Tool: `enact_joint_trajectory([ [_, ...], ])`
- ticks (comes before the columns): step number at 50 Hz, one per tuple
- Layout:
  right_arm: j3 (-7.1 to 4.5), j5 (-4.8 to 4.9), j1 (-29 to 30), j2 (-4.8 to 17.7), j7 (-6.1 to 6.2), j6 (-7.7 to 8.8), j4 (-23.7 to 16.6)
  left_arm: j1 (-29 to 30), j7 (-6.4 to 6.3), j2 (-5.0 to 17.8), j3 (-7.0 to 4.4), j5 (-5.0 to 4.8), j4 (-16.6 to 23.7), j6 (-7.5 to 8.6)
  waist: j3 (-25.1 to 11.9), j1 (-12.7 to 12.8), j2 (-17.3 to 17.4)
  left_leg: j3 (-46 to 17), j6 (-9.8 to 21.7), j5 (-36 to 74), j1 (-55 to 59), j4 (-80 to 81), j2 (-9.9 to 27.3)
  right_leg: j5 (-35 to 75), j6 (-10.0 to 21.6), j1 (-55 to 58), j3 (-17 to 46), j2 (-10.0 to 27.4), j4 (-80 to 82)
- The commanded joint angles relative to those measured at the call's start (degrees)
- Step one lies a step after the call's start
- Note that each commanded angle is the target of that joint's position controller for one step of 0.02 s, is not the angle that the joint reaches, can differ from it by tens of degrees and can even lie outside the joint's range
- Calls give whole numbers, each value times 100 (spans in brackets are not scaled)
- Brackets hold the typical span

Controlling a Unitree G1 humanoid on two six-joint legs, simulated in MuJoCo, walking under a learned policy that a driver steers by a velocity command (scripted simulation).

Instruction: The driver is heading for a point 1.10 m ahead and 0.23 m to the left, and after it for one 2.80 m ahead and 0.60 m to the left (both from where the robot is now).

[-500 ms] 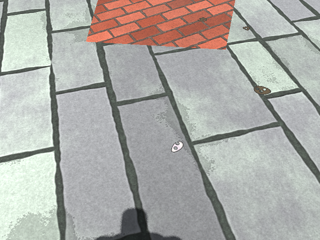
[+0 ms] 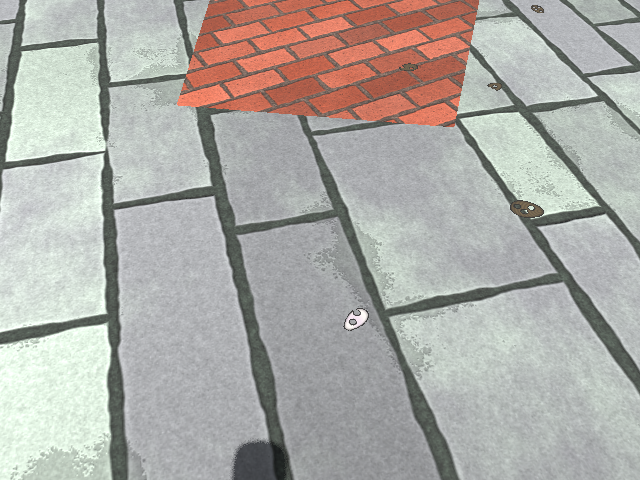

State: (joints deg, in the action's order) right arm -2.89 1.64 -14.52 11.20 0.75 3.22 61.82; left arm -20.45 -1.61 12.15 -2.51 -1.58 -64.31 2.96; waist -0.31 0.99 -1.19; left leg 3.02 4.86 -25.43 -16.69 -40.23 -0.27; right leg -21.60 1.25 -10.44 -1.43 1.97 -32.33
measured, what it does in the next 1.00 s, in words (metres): walks ahead: right foot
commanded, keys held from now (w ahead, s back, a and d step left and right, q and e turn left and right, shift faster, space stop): w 0.66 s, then w+q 0.34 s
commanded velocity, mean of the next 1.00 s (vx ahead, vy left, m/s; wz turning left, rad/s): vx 0.45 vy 0.00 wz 0.10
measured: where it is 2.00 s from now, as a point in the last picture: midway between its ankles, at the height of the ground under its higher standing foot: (258, 288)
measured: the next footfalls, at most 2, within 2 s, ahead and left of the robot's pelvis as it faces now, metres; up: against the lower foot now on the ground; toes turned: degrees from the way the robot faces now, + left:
right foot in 0.52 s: +0.42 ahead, -0.12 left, +0.00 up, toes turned -3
left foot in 1.10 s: +0.71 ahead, +0.13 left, +0.00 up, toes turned +14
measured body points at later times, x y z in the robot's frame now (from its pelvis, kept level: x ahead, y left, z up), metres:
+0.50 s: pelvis +0.21 -0.01 -0.01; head +0.25 -0.01 +0.44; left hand +0.46 +0.20 -0.11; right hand +0.10 -0.25 -0.15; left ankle +0.00 +0.11 -0.73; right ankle +0.38 -0.12 -0.72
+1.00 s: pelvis +0.49 -0.02 +0.00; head +0.51 -0.01 +0.45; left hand +0.46 +0.25 -0.14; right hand +0.69 -0.24 -0.11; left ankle +0.67 +0.15 -0.69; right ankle +0.38 -0.12 -0.73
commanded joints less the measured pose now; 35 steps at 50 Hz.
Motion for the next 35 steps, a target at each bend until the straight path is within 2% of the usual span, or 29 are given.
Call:
enact_joint_trajectory([
  [1,-57,67,-148,241,-57,214,-191,513,56,890,-144,-79,410,98,932,-441,-698,150,205,86,346,973,23,-1755,842,-1165,1675,1223,1758],
  [2,-136,38,-630,394,-41,213,37,671,65,849,-137,-78,500,99,812,-603,-478,99,145,573,1175,1256,-64,-1119,626,-1560,1155,828,1241],
  [3,-248,-3,-1387,714,-21,222,224,894,81,668,-85,-39,628,144,531,-859,348,-983,320,498,2010,1764,589,-52,321,-2165,435,348,-278],
  [4,-414,-12,-2146,1412,-76,259,327,938,63,350,-18,-41,873,256,186,-990,2014,-3449,1063,62,2821,2792,1889,-240,15,-3282,-318,-349,-2299],
  [5,-259,-121,-2026,1064,-119,360,277,1105,68,455,-39,-84,953,349,230,-844,1521,-4441,1388,123,2727,3018,2381,-952,117,-3895,384,-248,-3579],
  [6,-142,-128,-1564,733,-120,426,142,1004,126,472,-46,-164,936,397,497,-540,918,-3870,1229,452,2672,2857,2306,-544,287,-4323,636,51,-4143],
  [7,-82,-126,-1230,613,-151,447,11,918,165,473,-48,-154,876,416,488,-386,598,-3116,997,829,2564,2844,2020,-5,393,-4348,596,254,-4187],
  [8,-50,-117,-1009,621,-180,427,-71,972,174,528,-89,-88,871,430,541,-279,371,-2560,815,1351,2398,2915,1834,453,427,-4284,553,411,-3860],
  [9,11,-132,-955,498,-187,387,-98,1037,191,614,-148,-36,885,415,548,-226,393,-2027,634,2043,2222,2961,1619,754,412,-4026,472,526,-3509],
  [10,52,-153,-1054,396,-171,331,-85,1034,223,572,-163,-29,879,378,499,-212,503,-1635,542,2474,2102,3004,1445,903,357,-3788,355,538,-3256],
  [11,64,-171,-1193,414,-138,291,-68,1083,249,460,-151,-19,889,333,468,-224,552,-1387,527,2805,2027,3037,1349,1051,280,-3669,237,515,-3046],
  [12,60,-179,-1291,495,-95,265,-63,1237,264,369,-132,5,948,292,497,-243,533,-1208,549,3001,1940,3099,1297,1212,195,-3639,144,489,-2772],
  [15,32,-201,-1262,750,15,238,-175,2168,275,180,-29,35,1318,248,754,-385,489,-812,525,2957,1358,3363,1137,1921,39,-3230,-61,312,-1299],
  [17,-4,-176,-1410,872,47,246,-167,2577,313,206,5,4,1463,240,831,-483,611,-663,521,2755,1186,3528,1134,2273,25,-2805,-224,146,-657],
  [20,-47,-89,-1581,872,46,252,-78,2929,384,340,12,-30,1653,241,991,-473,644,-584,499,2884,1609,3499,1365,2361,195,-2746,-133,129,-128],
  [22,-89,-80,-1511,920,48,215,-82,2930,441,478,-27,-27,1731,283,882,-327,658,-493,407,3587,2054,3173,1501,2147,369,-2572,-124,67,115],
  [23,-117,-93,-1420,997,50,193,-113,2735,454,605,-86,-21,1716,303,664,-163,745,-440,343,4506,2223,2843,1533,1989,461,-2192,-190,-58,150],
  [24,-148,-108,-1338,1077,55,157,-138,2339,447,767,-173,-17,1639,309,312,81,895,-373,280,5609,2321,2309,1527,1817,561,-1577,-317,-248,91],
  [25,-142,-136,-1221,1059,54,104,-178,1427,419,988,-312,-30,1373,298,-218,548,939,-192,155,6361,2133,1265,1335,1763,711,-447,-445,-456,100],
  [26,-96,-175,-1092,993,39,94,-291,370,368,1266,-442,-21,1087,267,-840,1002,840,-98,-32,5672,1061,-177,1105,1737,942,1246,44,-39,-57],
  [27,78,-170,-1698,316,-35,179,-400,-496,318,1801,-563,155,929,226,-1879,755,-557,-18,-402,2713,-1166,-2654,154,479,1799,3437,2738,1578,306],
  [28,134,-53,-1674,192,-88,367,-327,-441,333,1522,-435,149,890,215,-2422,678,-1148,-930,-364,-506,-1922,-3903,-319,-173,2036,3575,4741,2129,1573],
  [29,-1,109,-1098,645,-108,476,-543,165,356,1189,-328,69,951,254,-1430,578,-946,-1059,-229,-318,-2547,-4301,61,-354,1696,2793,4038,1890,1748],
  [30,-32,155,-626,822,-77,519,-695,722,362,893,-235,56,1091,283,-756,404,-475,-850,-131,179,-2559,-4160,398,37,1469,1768,3063,1699,1834],
  [31,-80,90,-435,831,-11,496,-738,1151,400,712,-171,118,1144,330,-363,146,-36,-746,-112,655,-2251,-3744,669,584,1311,777,2392,1483,2010],
  [32,-138,-1,-530,794,43,402,-717,1369,428,540,-116,181,1147,379,-218,-101,-91,-779,-87,917,-1818,-3385,880,933,1177,127,1884,1234,2160],
  [33,-133,-21,-727,637,62,300,-690,1405,446,494,-99,204,1098,387,-163,-251,-241,-794,-84,1008,-1521,-3194,959,986,1169,-259,1604,1111,2306],
  [34,-120,-8,-838,492,73,215,-661,1326,432,525,-107,201,1036,397,-89,-313,-287,-767,-98,1013,-1430,-3038,1002,1055,1198,-480,1367,1077,2446],
  [35,-121,-2,-775,464,79,149,-700,1216,398,603,-121,205,972,410,39,-337,-302,-737,-142,1110,-1512,-2883,1032,1157,1227,-632,1143,1058,2580],
])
